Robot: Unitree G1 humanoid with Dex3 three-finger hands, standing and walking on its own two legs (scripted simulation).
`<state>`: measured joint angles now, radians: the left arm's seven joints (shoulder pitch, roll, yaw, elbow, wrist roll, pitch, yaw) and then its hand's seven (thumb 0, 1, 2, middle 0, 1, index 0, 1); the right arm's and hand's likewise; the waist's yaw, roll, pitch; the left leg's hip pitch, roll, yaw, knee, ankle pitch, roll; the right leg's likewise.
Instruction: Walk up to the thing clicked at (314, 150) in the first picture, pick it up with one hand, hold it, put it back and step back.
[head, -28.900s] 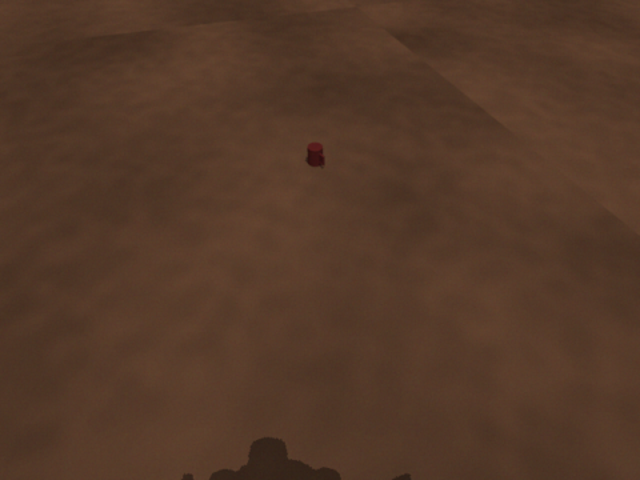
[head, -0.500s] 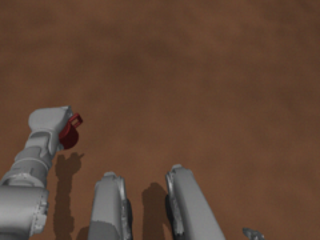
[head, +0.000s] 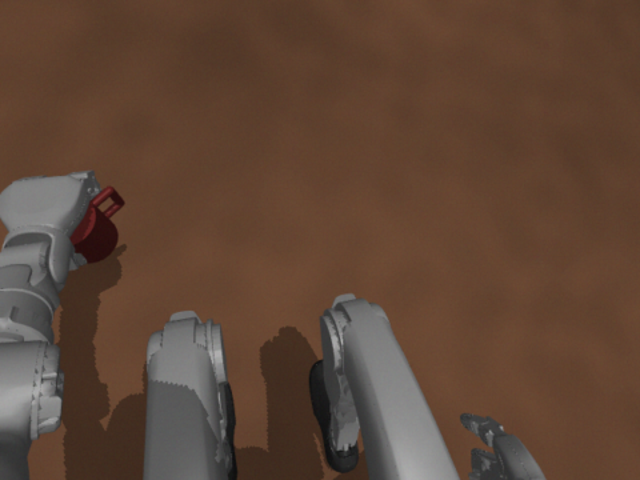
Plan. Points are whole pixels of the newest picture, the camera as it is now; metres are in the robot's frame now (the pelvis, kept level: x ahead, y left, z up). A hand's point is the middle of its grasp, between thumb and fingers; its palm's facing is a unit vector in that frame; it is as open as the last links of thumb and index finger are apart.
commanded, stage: crouch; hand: left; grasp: from above
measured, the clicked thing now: (87, 220) +0.46 +0.28 -0.21
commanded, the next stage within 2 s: lower in 0.50 s
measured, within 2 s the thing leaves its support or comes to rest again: rests again in 1.48 s
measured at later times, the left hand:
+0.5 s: hand (82, 234) +0.44 +0.29 -0.23, palm faces -0.45 -0.07 -0.89, open 10.3 cm
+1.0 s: hand (98, 242) +0.44 +0.29 -0.29, palm faces -0.47 -0.08 -0.88, open 10.3 cm
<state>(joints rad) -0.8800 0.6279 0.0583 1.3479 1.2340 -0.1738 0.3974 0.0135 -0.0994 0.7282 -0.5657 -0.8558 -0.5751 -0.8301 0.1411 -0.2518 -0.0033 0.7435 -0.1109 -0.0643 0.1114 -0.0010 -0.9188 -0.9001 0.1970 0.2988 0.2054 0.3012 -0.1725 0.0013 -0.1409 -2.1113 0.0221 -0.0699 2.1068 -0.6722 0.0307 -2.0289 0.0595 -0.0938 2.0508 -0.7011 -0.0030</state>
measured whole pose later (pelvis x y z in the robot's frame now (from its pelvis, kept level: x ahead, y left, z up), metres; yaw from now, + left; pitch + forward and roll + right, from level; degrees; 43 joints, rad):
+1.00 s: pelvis -0.01 +0.00 -0.10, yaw -4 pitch +33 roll -9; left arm -0.96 0.80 0.11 1.50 1.27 -0.23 0.43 0.01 -0.09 0.71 -0.57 -0.83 -0.58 -0.82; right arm 0.12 -0.27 0.12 0.74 -0.15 -0.07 0.13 0.00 -0.92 -0.90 0.20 0.30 0.20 0.30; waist -0.25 -0.05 0.00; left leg -2.34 0.04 -0.12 2.42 -0.67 0.03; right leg -2.25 0.07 -0.16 2.33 -0.68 -0.01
